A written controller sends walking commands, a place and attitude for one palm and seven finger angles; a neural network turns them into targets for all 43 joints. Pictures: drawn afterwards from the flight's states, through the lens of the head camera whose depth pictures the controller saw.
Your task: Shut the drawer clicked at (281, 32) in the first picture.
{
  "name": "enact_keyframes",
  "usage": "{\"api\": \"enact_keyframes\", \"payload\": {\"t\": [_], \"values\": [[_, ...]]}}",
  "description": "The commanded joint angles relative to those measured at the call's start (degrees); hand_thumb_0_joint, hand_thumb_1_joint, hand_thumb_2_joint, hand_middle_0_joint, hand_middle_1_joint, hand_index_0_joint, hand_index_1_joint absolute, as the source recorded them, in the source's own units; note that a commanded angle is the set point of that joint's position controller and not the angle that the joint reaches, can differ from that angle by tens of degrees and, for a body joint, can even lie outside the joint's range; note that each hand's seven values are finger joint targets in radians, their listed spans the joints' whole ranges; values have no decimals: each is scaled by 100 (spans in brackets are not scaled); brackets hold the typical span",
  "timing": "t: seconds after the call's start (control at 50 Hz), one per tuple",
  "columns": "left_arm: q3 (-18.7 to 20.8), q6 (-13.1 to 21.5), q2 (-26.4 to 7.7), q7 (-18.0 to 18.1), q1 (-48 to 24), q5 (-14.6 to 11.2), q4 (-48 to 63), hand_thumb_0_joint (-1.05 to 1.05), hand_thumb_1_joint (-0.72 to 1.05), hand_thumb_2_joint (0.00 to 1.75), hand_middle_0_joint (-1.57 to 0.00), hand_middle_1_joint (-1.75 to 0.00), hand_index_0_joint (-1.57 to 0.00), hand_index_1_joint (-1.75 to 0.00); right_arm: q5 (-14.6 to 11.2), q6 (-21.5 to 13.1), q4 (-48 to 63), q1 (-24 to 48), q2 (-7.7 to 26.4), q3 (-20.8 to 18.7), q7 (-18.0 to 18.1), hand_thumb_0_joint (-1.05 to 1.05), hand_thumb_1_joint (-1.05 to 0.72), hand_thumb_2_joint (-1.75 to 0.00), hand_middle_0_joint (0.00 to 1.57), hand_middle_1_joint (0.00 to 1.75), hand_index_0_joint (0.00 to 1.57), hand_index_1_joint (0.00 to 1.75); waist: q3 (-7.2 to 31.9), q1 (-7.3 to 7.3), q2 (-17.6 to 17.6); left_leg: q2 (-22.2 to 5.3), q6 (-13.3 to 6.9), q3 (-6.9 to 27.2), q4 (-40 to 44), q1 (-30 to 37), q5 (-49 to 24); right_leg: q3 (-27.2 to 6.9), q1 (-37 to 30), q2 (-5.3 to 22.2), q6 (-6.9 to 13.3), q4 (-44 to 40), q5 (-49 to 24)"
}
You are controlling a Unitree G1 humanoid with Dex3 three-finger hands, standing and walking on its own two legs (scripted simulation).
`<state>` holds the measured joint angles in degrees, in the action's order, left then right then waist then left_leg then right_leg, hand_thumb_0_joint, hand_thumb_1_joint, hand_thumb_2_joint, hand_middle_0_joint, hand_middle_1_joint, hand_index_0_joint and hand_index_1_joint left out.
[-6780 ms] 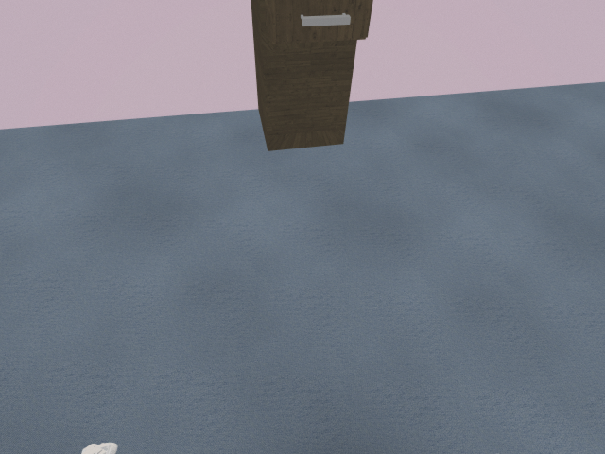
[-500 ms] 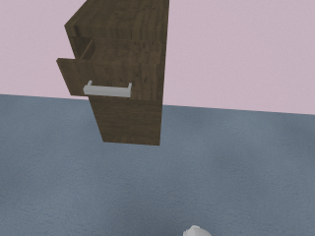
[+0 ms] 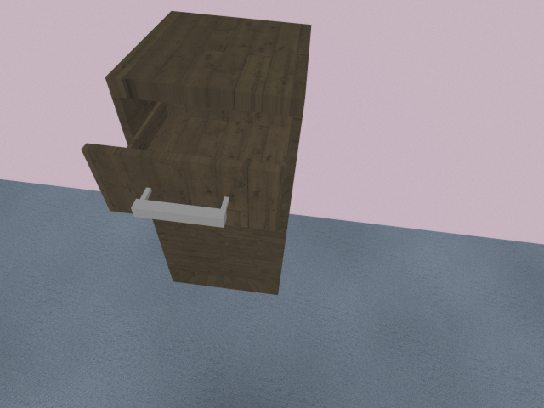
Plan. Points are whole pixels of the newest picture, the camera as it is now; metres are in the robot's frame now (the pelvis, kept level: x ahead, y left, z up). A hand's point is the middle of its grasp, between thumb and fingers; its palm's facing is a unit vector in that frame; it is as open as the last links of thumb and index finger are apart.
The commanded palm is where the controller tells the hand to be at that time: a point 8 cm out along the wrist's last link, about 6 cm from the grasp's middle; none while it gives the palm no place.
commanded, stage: come to a stop and stand still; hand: left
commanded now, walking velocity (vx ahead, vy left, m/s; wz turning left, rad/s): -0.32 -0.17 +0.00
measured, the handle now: (183, 204) +0.48 +0.22 -0.02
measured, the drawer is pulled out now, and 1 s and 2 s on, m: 0.19 0.19 0.19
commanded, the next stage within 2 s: look again from close up in 1.04 s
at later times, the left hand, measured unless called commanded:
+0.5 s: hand out of the picture +0.08 +0.16 -0.17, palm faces +0.02 -0.96 -0.28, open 7.4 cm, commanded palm none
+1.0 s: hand out of the picture -0.01 +0.10 -0.17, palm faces +0.05 -0.98 -0.20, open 7.3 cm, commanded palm none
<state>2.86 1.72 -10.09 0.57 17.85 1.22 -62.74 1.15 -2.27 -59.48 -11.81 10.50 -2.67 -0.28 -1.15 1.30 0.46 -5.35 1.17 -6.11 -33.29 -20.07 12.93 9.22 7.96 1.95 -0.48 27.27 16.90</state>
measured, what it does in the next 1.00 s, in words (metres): steps on the spot: right foot, then left foot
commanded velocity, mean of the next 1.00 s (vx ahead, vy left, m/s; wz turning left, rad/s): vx -0.07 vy -0.03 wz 0.00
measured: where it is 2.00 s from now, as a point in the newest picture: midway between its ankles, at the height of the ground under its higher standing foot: outside the picture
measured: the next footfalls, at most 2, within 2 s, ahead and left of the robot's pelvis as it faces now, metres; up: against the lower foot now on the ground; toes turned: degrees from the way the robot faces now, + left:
right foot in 0.48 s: +0.05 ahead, -0.16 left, +0.00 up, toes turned -5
left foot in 0.74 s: +0.02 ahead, +0.07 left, +0.00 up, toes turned +2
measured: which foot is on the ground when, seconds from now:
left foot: down 0.00-0.50, up 0.52-0.72, down 0.74-1.00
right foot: down 0.00-0.02, up 0.04-0.46, down 0.48-1.00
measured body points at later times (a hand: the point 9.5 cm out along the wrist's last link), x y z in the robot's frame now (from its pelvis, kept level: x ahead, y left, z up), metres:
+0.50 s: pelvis +0.01 -0.04 -0.01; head +0.03 -0.06 +0.44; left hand +0.07 +0.21 -0.15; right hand +0.06 -0.27 -0.17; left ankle +0.08 +0.10 -0.73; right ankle +0.01 -0.15 -0.74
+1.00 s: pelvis -0.02 -0.08 +0.01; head -0.02 -0.08 +0.46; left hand -0.01 +0.15 -0.15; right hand -0.04 -0.29 -0.16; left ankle -0.02 +0.07 -0.73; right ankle +0.01 -0.15 -0.73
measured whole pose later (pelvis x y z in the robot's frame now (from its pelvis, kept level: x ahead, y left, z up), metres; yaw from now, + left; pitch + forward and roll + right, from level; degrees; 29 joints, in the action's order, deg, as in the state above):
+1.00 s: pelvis -0.02 -0.08 +0.01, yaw -1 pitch -2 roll +0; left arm 1.2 -0.9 -8.7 1.8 15.3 0.2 -64.4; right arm 0.9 0.8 -66.3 -17.2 6.9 -0.6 1.9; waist -1.3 0.3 0.3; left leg -3.2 2.3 -1.7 -23.2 -8.3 13.0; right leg 5.4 11.1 -1.6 3.5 22.8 10.3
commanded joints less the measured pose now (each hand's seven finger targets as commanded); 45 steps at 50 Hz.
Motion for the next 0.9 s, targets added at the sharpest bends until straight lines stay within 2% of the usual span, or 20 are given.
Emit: {"api": "enact_keyframes", "payload": {"t": [0.0, 0.02, 0.08, 0.12, 0.18, 0.28, 0.38, 0.42, 0.44, 0.46, 0.48, 0.5, 0.56, 0.64, 0.68, 0.72, 0.74, 0.76, 0.78, 0.88], "values": [[-15, -11, -159, -19, 157, -54, 439, 0, 90, 90, -20, -30, -20, -30, 53, -41, -115, -1579, 1159, -170, 83, 0, -90, -90, 20, 30, 20, 30, -7, -483, 1824, -1809, -829, 2403, 1812, 1880, -769, 28, 2115, -74, 47, 1871, 1680], [-40, -60, -249, 60, 33, -22, 397, 0, 90, 90, -20, -30, -20, -30, 62, -13, -140, -1341, 980, -95, 165, 0, -90, -90, 20, 30, 20, 30, 30, -453, 1522, -1860, -945, 2443, 2001, 1479, -1243, -549, 1938, 77, 59, 2425, 1861], [-103, -134, -146, 85, 293, -75, 40, 0, 90, 90, -20, -30, -20, -30, 1, -6, 60, -245, 583, 100, 283, 0, -90, -90, 20, 30, 20, 30, -84, -34, 762, -1414, -949, 1255, 1740, 945, -3287, -864, 1271, 376, -76, 2362, 1048], [-77, -252, -261, 107, 390, -86, 7, 0, 90, 90, -20, -30, -20, -30, -36, 41, 18, -136, 665, 37, 332, 0, -90, -90, 20, 30, 20, 30, 190, -28, 610, -1403, -976, 899, 1513, 1272, -4313, -802, 1173, 327, -158, 2216, 849], [29, -423, -408, 130, 205, -21, 239, 0, 90, 90, -20, -30, -20, -30, -59, 170, 29, -300, 876, -114, 375, 0, -90, -90, 20, 30, 20, 30, 353, -167, 541, -1540, -1123, 883, 1418, 1510, -4419, -862, 1567, 193, -183, 2892, 832], [104, -522, -345, 125, -22, -24, 539, 0, 90, 90, -20, -30, -20, -30, -8, 256, 172, 0, 869, -204, 325, 0, -90, -90, 20, 30, 20, 30, 286, -136, 891, -1376, -1101, 698, 1417, 1151, -3208, -893, 1610, 133, -188, 2899, 842], [45, -387, -274, 124, 39, -35, 604, 0, 90, 90, -20, -30, -20, -30, 14, 300, 198, 50, 880, -266, 224, 0, -90, -90, 20, 30, 20, 30, 394, -109, 1152, -1183, -924, 868, 1318, 875, -1805, -579, 730, 60, -74, 1051, 477], [43, -286, -423, 140, 299, 5, 516, 0, 90, 90, -20, -30, -20, -30, -47, 308, 197, -38, 726, -262, 178, 0, -90, -90, 20, 30, 20, 30, 396, 16, 408, -706, -518, 639, 719, 548, -937, -621, 60, 121, -85, -481, -629], [71, -221, -803, 168, 134, 53, 576, 0, 90, 90, -20, -30, -20, -30, -101, 324, 253, -150, 366, -219, 149, 0, -90, -90, 20, 30, 20, 30, 211, -121, -690, -153, -145, 241, 68, 70, 223, -1712, 133, 975, 195, -1048, -976], [85, -202, -1106, 158, -164, 31, 666, 0, 90, 90, -20, -30, -20, -30, -102, 374, 370, -26, 115, -135, 99, 0, -90, -90, 20, 30, 20, 30, -58, -160, -1296, 225, 17, 154, -348, -72, 1368, -2203, 722, 1710, 631, -1341, -1154], [107, -190, -1143, 151, -275, 29, 737, 0, 90, 90, -20, -30, -20, -30, -69, 471, 435, 160, 198, -143, 112, 0, -90, -90, 20, 30, 20, 30, -23, -26, -1464, 214, -18, 435, -883, 35, 1693, -2351, 1151, 1755, 926, -1501, -772], [79, -190, -988, 174, -470, 34, 707, 0, 90, 90, -20, -30, -20, -30, -46, 496, 383, 158, 224, -139, 126, 0, -90, -90, 20, 30, 20, 30, -162, -126, -1522, 204, -51, 539, -1131, 105, 1518, -2289, 1294, 1589, 996, -1476, -680], [29, -182, -775, 153, -757, 2, 743, 0, 90, 90, -20, -30, -20, -30, -64, 442, 37, -298, 200, -110, 128, 0, -90, -90, 20, 30, 20, 30, -209, -263, -1058, 251, -42, 495, -1419, 117, 1070, -1543, 975, 1147, 916, -1127, -1251], [40, -149, -696, 166, -412, -30, 547, 0, 90, 90, -20, -30, -20, -30, -63, 364, -74, -370, 92, -23, 179, 0, -90, -90, 20, 30, 20, 30, -127, -130, -861, 216, 10, 446, -121, 442, 834, -1597, 496, 1078, 910, -924, -1612], [7, -141, -648, 166, -418, -92, 442, 0, 90, 90, -20, -30, -20, -30, -62, 297, -259, -652, 104, 28, 215, 0, -90, -90, 20, 30, 20, 30, 61, -213, -555, 177, -28, 542, 927, 1125, -35, -1584, 567, 945, 667, -768, -1372], [-45, -142, -434, 145, -316, -119, 391, 0, 90, 90, -20, -30, -20, -30, -40, 218, -342, -613, 281, 47, 240, 0, -90, -90, 20, 30, 20, 30, -51, -83, 83, -234, -178, 932, 1195, 1225, -864, -1313, 651, 474, 296, -740, -985], [-55, -136, -428, 143, -315, -110, 369, 0, 90, 90, -20, -30, -20, -30, -37, 212, -361, -608, 330, 59, 256, 0, -90, -90, 20, 30, 20, 30, -23, -70, -19, -281, -187, 918, 1163, 1082, -728, -1305, 480, 401, 223, -836, -923], [-41, -164, -461, 144, -384, -109, 287, 0, 90, 90, -20, -30, -20, -30, -39, 184, -439, -558, 250, 75, 249, 0, -90, -90, 20, 30, 20, 30, -30, -64, 518, -258, -176, 934, 1346, 896, -667, -1179, 264, 401, 214, -738, -944], [-40, -166, -494, 139, -331, -117, 244, 0, 90, 90, -20, -30, -20, -30, -44, 178, -448, -521, 224, 100, 245, 0, -90, -90, 20, 30, 20, 30, 11, -25, 635, -263, -178, 941, 1472, 781, -498, -1125, 50, 373, 200, -711, -924], [-71, -163, -517, 123, -220, -101, 91, 0, 90, 90, -20, -30, -20, -30, -23, 262, -517, -756, 145, 106, 233, 0, -90, -90, 20, 30, 20, 30, -443, -92, -37, 26, -104, 665, 1466, 742, 304, -1399, 425, 470, 209, -1324, 257]]}}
